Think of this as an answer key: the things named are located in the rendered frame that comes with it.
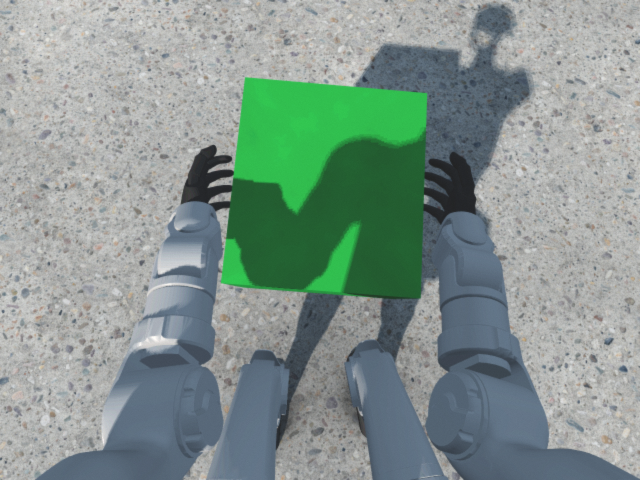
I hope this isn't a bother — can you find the right robot upper arm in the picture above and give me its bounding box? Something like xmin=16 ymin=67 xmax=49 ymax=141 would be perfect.
xmin=425 ymin=369 xmax=640 ymax=480

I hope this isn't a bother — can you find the carton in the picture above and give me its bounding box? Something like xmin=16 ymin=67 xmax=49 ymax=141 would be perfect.
xmin=221 ymin=77 xmax=427 ymax=299

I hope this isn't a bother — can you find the robot left forearm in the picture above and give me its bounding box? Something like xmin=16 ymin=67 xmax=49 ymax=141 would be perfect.
xmin=101 ymin=201 xmax=223 ymax=445

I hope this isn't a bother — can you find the robot right hand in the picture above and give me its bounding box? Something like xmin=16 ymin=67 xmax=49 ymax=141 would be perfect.
xmin=423 ymin=152 xmax=476 ymax=225

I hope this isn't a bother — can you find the robot left foot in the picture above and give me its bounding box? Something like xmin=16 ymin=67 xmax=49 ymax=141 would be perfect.
xmin=276 ymin=415 xmax=282 ymax=450

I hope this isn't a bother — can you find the left robot upper arm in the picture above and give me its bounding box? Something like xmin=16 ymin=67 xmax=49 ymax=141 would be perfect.
xmin=35 ymin=363 xmax=224 ymax=480

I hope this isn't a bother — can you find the robot right forearm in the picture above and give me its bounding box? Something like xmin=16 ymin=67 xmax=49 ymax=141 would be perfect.
xmin=431 ymin=211 xmax=549 ymax=442

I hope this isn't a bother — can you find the robot left hand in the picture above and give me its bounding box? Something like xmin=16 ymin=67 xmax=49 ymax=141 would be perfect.
xmin=181 ymin=145 xmax=234 ymax=211

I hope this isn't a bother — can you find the right robot thigh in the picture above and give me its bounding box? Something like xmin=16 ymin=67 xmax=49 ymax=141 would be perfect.
xmin=344 ymin=349 xmax=449 ymax=480

